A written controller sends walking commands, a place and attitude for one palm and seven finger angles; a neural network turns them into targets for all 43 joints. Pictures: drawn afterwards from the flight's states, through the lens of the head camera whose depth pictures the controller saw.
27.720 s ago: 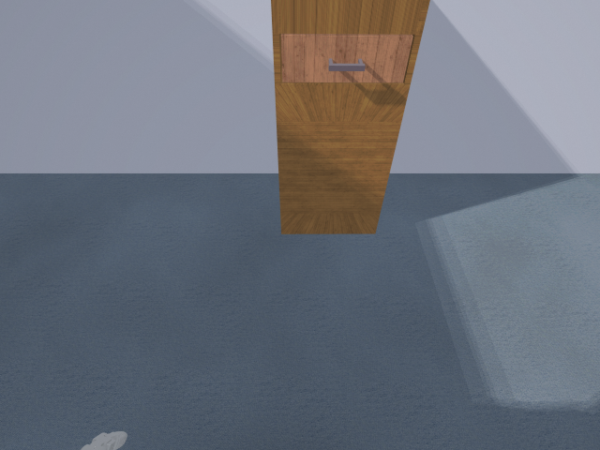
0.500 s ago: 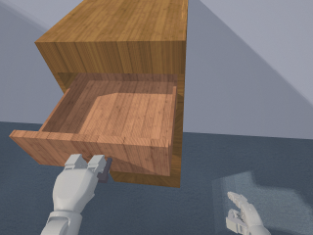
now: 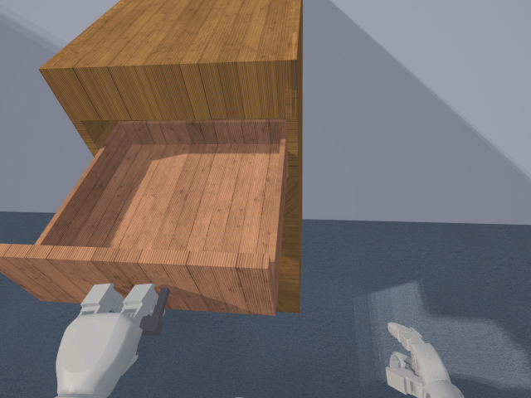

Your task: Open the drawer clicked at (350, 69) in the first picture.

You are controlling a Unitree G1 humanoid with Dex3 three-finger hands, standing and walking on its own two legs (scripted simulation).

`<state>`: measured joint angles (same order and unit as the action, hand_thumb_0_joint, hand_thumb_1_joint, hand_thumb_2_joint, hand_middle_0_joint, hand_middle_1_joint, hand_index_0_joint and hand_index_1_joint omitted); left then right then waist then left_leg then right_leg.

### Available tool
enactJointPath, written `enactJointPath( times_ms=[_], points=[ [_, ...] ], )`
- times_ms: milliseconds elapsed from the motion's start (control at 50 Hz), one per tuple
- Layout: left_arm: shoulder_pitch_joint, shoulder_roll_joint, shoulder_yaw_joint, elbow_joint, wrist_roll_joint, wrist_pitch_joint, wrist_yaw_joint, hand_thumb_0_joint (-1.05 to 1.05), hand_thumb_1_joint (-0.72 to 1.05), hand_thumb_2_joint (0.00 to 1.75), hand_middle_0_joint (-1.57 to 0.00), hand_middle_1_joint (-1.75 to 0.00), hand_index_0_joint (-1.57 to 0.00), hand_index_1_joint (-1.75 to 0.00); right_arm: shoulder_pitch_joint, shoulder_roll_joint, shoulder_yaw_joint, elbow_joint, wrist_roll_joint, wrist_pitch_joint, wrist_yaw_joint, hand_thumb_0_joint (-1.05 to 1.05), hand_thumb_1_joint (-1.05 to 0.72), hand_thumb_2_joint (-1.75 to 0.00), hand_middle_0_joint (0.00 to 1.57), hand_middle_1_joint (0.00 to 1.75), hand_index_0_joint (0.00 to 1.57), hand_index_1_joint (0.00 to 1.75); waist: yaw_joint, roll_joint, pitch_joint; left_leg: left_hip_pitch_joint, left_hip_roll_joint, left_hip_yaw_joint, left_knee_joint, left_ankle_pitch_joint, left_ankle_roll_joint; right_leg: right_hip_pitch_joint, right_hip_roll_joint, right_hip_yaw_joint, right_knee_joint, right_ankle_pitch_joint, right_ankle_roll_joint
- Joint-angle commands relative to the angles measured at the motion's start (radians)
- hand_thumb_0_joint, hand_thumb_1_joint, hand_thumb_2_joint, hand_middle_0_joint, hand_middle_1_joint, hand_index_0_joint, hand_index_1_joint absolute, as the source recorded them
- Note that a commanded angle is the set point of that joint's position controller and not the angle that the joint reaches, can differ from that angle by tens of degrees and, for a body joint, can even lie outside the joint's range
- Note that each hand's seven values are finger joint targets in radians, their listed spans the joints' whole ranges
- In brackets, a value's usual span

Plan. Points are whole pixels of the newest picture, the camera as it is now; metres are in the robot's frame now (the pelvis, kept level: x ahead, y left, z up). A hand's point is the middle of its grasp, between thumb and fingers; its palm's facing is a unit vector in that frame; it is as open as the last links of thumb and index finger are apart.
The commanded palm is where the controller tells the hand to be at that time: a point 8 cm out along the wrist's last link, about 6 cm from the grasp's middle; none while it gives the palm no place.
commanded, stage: open the thumb to release the handle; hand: left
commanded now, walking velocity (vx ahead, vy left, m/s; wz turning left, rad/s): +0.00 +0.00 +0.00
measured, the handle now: (126, 309) +0.22 +0.21 +0.07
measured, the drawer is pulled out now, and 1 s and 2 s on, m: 0.30 0.29 0.28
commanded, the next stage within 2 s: lift the hand off the handle in 0.58 s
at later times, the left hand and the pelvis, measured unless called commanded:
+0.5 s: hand (130, 341) +0.19 +0.21 +0.04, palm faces +0.06 -0.10 -0.99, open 10.5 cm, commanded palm +0.16 +0.22 +0.09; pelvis +0.00 -0.01 +0.00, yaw +1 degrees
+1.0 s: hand (131, 342) +0.19 +0.20 +0.04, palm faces +0.06 -0.12 -0.99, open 13.7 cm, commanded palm +0.17 +0.21 +0.10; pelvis +0.00 +0.00 +0.00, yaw +2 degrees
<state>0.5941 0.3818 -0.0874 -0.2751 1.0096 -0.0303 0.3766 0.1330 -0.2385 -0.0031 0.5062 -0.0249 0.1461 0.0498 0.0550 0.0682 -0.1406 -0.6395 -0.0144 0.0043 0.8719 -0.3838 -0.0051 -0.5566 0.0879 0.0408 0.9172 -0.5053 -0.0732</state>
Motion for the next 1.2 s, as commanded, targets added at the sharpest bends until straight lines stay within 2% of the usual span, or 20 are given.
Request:
enactJointPath(
  times_ms=[0,40,60,80,100,180,220,340,380,460,540,560,620,660,700,760,860,960,1080,1180],
  points=[
    [0.24,0.109,0.115,-0.176,-0.047,0.012,0.048,0.0,0.9,0.9,-0.4,-1.35,-0.4,-1.35,-0.15,-0.086,-0.029,-0.193,0.005,-0.051,0.003,0.0,-0.9,-0.9,0.2,0.3,0.2,0.3,0.049,-0.118,-0.104,0.125,-0.035,-0.003,-0.047,0.203,0.041,0.037,-0.063,0.075,-0.176,0.498,0.038],
    [0.265,0.126,0.135,-0.189,-0.047,0.009,0.056,0.0,0.9,0.9,-0.4,-1.35,-0.4,-1.35,-0.146,-0.09,-0.028,-0.195,0.004,-0.048,0.005,0.0,-0.9,-0.9,0.2,0.3,0.2,0.3,0.053,-0.109,-0.12,0.121,-0.037,0.0,-0.042,0.218,0.039,0.051,-0.065,0.085,-0.169,0.538,0.04],
    [-0.079,0.219,0.209,-0.131,-0.009,0.017,0.066,0.0,0.9,0.9,-0.4,-1.35,-0.4,-1.35,-0.145,-0.103,-0.024,-0.144,-0.004,-0.032,-0.013,0.0,-0.9,-0.9,0.2,0.3,0.2,0.3,-0.021,-0.134,-0.068,0.101,-0.042,-0.014,-0.032,0.16,0.042,-0.039,-0.059,0.087,-0.172,0.468,0.039],
    [-0.111,0.212,0.231,-0.151,-0.001,0.008,0.077,0.0,0.83,0.87,-0.4,-1.34,-0.4,-1.34,-0.149,-0.092,-0.031,-0.156,-0.017,-0.033,-0.025,0.0,-0.9,-0.9,0.2,0.3,0.2,0.3,0.017,-0.113,-0.096,0.121,-0.047,-0.011,-0.032,0.139,0.041,-0.033,-0.06,0.094,-0.188,0.401,0.04],
    [-0.067,0.169,0.192,-0.082,0.002,0.008,0.081,0.0,0.76,0.84,-0.39,-1.34,-0.39,-1.34,-0.135,-0.083,-0.032,-0.153,-0.014,-0.043,-0.03,0.0,-0.9,-0.9,0.2,0.3,0.2,0.3,0.001,-0.11,-0.052,0.109,-0.047,-0.012,-0.03,0.117,0.045,-0.048,-0.06,0.076,-0.195,0.372,0.041],
    [-0.045,0.169,0.203,-0.087,-0.019,0.015,0.09,0.0,0.48,0.72,-0.37,-1.3,-0.37,-1.3,-0.131,-0.086,-0.042,-0.147,-0.005,-0.042,-0.031,0.0,-0.9,-0.9,0.2,0.3,0.2,0.3,0.024,-0.077,-0.17,0.161,-0.048,-0.004,-0.027,0.186,0.043,0.001,-0.057,0.073,-0.173,0.457,0.036],
    [-0.072,0.176,0.202,-0.078,-0.025,0.027,0.086,0.0,0.34,0.66,-0.36,-1.29,-0.36,-1.29,-0.134,-0.087,-0.043,-0.139,-0.001,-0.037,-0.037,0.0,-0.9,-0.9,0.2,0.3,0.2,0.3,0.023,-0.09,-0.176,0.151,-0.049,-0.005,-0.034,0.185,0.041,0.021,-0.057,0.077,-0.178,0.474,0.041],
    [-0.095,0.16,0.153,-0.046,-0.016,0.052,0.062,0.0,-0.08,0.48,-0.33,-1.24,-0.33,-1.24,-0.15,-0.079,-0.032,-0.134,0.01,-0.038,-0.05,0.0,-0.9,-0.9,0.2,0.3,0.2,0.3,0.019,-0.12,-0.118,0.142,-0.046,-0.003,-0.06,0.171,0.044,0.039,-0.061,0.076,-0.206,0.469,0.05],
    [-0.094,0.185,0.175,-0.048,-0.02,0.057,0.053,0.0,-0.22,0.42,-0.32,-1.23,-0.32,-1.23,-0.163,-0.079,-0.023,-0.132,0.01,-0.041,-0.051,0.0,-0.9,-0.9,0.2,0.3,0.2,0.3,0.029,-0.123,-0.133,0.151,-0.047,0.0,-0.067,0.176,0.044,0.061,-0.067,0.09,-0.217,0.489,0.052],
    [-0.125,0.182,0.167,-0.026,-0.024,0.059,0.029,0.0,-0.5,0.3,-0.3,-1.2,-0.3,-1.2,-0.163,-0.079,-0.021,-0.131,0.016,-0.044,-0.059,0.0,-0.9,-0.9,0.2,0.3,0.2,0.3,0.016,-0.123,-0.074,0.154,-0.045,-0.002,-0.082,0.139,0.046,0.045,-0.065,0.098,-0.255,0.411,0.052],
    [-0.145,0.163,0.142,-0.024,-0.021,0.044,0.016,0.0,-0.5,0.3,-0.3,-1.2,-0.3,-1.2,-0.155,-0.075,-0.022,-0.126,0.011,-0.052,-0.06,0.0,-0.9,-0.9,0.2,0.3,0.2,0.3,0.019,-0.091,-0.071,0.171,-0.045,-0.003,-0.088,0.144,0.045,0.043,-0.069,0.09,-0.262,0.398,0.054],
    [-0.132,0.189,0.175,-0.011,-0.023,0.042,0.017,0.0,-0.5,0.3,-0.3,-1.2,-0.3,-1.2,-0.156,-0.077,-0.022,-0.126,0.014,-0.052,-0.059,0.0,-0.9,-0.9,0.2,0.3,0.2,0.3,0.022,-0.108,-0.072,0.168,-0.045,-0.005,-0.093,0.143,0.044,0.049,-0.063,0.094,-0.263,0.392,0.048],
    [-0.116,0.177,0.165,-0.027,-0.024,0.024,0.013,0.0,-0.5,0.3,-0.3,-1.2,-0.3,-1.2,-0.159,-0.076,-0.023,-0.127,0.007,-0.055,-0.057,0.0,-0.9,-0.9,0.2,0.3,0.2,0.3,0.032,-0.113,-0.098,0.167,-0.05,-0.003,-0.087,0.156,0.043,0.069,-0.072,0.1,-0.257,0.442,0.055],
    [-0.124,0.135,0.112,-0.093,-0.032,0.021,0.008,0.0,-0.5,0.3,-0.3,-1.2,-0.3,-1.2,-0.162,-0.078,-0.027,-0.136,0.006,-0.057,-0.048,0.0,-0.9,-0.9,0.2,0.3,0.2,0.3,0.023,-0.086,-0.113,0.186,-0.048,-0.007,-0.093,0.172,0.044,0.079,-0.073,0.096,-0.255,0.464,0.049],
    [-0.133,0.152,0.124,-0.094,-0.028,0.016,0.012,0.0,-0.5,0.3,-0.3,-1.2,-0.3,-1.2,-0.156,-0.076,-0.032,-0.132,0.005,-0.059,-0.047,0.0,-0.9,-0.9,0.2,0.3,0.2,0.3,0.019,-0.073,-0.097,0.193,-0.048,-0.004,-0.087,0.175,0.046,0.06,-0.073,0.092,-0.258,0.456,0.05],
    [-0.143,0.169,0.149,-0.058,-0.018,0.011,0.018,0.0,-0.5,0.3,-0.3,-1.2,-0.3,-1.2,-0.153,-0.081,-0.03,-0.127,0.001,-0.058,-0.047,0.0,-0.9,-0.9,0.2,0.3,0.2,0.3,0.013,-0.118,-0.079,0.172,-0.049,-0.009,-0.084,0.159,0.044,0.048,-0.07,0.101,-0.262,0.437,0.048],
    [-0.176,0.138,0.114,-0.08,-0.004,0.005,0.032,0.0,-0.5,0.3,-0.3,-1.2,-0.3,-1.2,-0.148,-0.079,-0.037,-0.129,-0.003,-0.057,-0.038,0.0,-0.9,-0.9,0.2,0.3,0.2,0.3,0.012,-0.063,-0.103,0.198,-0.044,-0.009,-0.082,0.161,0.045,0.014,-0.062,0.07,-0.245,0.377,0.036],
    [-0.28,0.137,0.101,-0.06,0.006,0.018,0.042,0.0,-0.5,0.3,-0.3,-1.2,-0.3,-1.2,-0.147,-0.08,-0.041,-0.121,-0.003,-0.056,-0.047,0.0,-0.9,-0.9,0.2,0.3,0.2,0.3,-0.006,-0.106,-0.098,0.194,-0.042,-0.013,-0.081,0.128,0.045,-0.013,-0.06,0.074,-0.26,0.311,0.039],
    [-0.274,0.169,0.113,-0.187,-0.01,0.035,0.035,0.0,-0.5,0.3,-0.3,-1.2,-0.3,-1.2,-0.165,-0.07,-0.034,-0.127,0.001,-0.057,-0.05,0.0,-0.9,-0.9,0.2,0.3,0.2,0.3,0.021,-0.063,-0.183,0.273,-0.043,-0.011,-0.101,0.206,0.049,0.054,-0.063,0.066,-0.257,0.397,0.034],
    [-0.297,0.18,0.11,-0.245,-0.037,0.045,0.006,0.0,-0.5,0.3,-0.3,-1.2,-0.3,-1.2,-0.181,-0.068,-0.023,-0.134,0.008,-0.064,-0.054,0.0,-0.9,-0.9,0.2,0.3,0.2,0.3,0.019,-0.047,-0.133,0.311,-0.037,-0.014,-0.124,0.211,0.05,0.051,-0.063,0.056,-0.289,0.368,0.036]
  ],
)
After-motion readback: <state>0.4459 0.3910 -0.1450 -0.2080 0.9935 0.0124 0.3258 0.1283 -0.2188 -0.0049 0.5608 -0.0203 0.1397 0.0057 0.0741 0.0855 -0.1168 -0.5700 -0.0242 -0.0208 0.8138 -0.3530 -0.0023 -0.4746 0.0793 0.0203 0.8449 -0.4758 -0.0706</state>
